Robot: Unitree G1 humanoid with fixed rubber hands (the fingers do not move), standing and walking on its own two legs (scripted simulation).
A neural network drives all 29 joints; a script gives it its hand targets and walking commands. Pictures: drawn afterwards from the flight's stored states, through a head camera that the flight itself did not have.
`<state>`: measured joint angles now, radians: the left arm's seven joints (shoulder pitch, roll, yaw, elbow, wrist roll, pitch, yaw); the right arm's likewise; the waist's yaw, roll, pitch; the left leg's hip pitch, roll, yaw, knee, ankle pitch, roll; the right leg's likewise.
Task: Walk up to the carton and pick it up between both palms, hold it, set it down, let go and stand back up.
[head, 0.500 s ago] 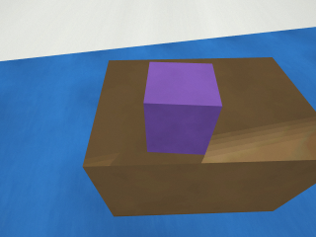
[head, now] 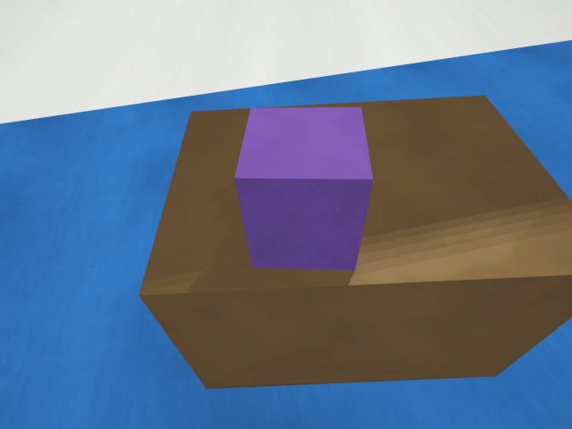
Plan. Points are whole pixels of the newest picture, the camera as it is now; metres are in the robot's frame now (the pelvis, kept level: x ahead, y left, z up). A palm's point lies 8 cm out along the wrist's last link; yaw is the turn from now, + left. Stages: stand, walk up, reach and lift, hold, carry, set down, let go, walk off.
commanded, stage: walk up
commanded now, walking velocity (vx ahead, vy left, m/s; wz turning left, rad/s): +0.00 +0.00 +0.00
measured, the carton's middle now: (304, 191) +0.55 -0.02 -0.01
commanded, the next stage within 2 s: none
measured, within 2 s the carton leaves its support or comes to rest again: neither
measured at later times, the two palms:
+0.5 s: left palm out of the picture +0.08 +0.22 -0.14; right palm out of the picture -0.03 -0.21 -0.11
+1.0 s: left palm out of the picture +0.16 +0.21 -0.14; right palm (480, 422) +0.17 -0.27 -0.14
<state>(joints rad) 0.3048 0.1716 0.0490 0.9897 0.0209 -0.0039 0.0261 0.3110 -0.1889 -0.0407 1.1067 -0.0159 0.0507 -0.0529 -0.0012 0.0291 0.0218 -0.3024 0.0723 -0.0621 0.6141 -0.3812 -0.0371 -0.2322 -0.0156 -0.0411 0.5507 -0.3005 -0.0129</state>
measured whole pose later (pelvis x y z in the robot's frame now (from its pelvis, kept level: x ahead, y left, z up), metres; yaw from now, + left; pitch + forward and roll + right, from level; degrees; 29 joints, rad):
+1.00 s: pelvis +0.10 -0.04 +0.00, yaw +2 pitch -1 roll +0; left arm 0.14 0.20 0.05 1.01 0.04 0.03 0.05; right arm 0.15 -0.16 -0.07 1.00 -0.02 0.06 -0.03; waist 0.00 -0.01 0.10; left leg -0.40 0.02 0.02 0.94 -0.46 -0.04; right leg -0.36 -0.07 -0.15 0.48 -0.10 -0.04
